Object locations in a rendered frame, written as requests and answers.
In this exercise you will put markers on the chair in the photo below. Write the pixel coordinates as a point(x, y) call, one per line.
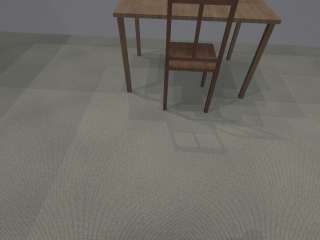
point(195, 57)

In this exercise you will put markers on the table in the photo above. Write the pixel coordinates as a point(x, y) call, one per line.
point(247, 11)

